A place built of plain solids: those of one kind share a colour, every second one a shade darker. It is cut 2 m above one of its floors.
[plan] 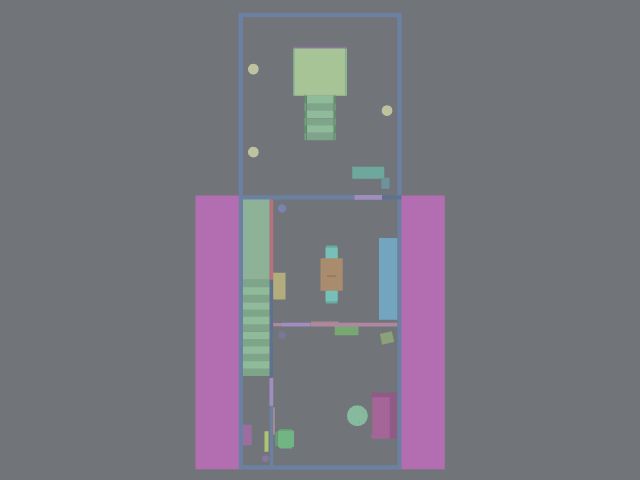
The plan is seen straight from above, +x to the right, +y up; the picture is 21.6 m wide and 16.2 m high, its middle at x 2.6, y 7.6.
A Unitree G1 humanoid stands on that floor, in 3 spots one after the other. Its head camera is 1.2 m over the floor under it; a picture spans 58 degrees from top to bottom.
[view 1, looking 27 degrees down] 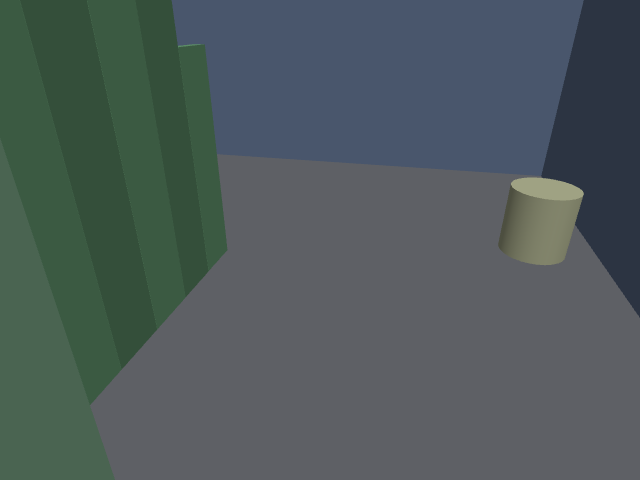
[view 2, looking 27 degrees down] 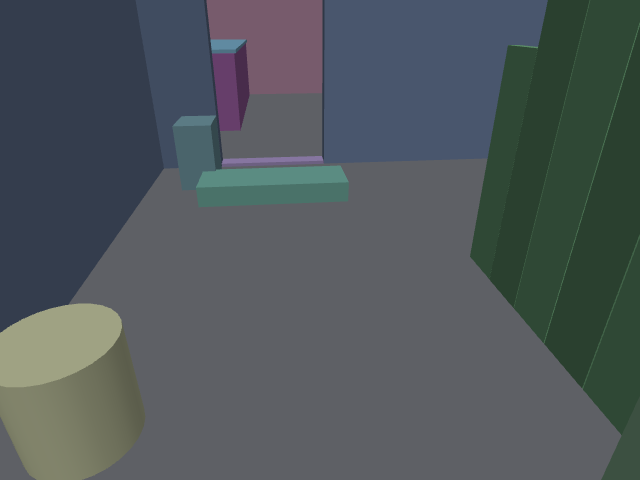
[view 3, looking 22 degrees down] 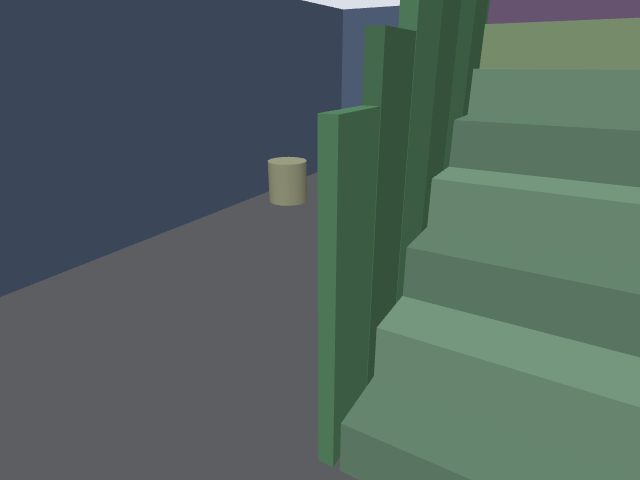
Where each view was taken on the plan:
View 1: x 1.05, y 13.02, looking -77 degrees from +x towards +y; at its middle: ground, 2.64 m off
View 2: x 4.21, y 13.02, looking -96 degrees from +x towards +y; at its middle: ground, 2.64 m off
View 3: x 2.61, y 10.07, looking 120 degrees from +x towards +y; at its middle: piece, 1.12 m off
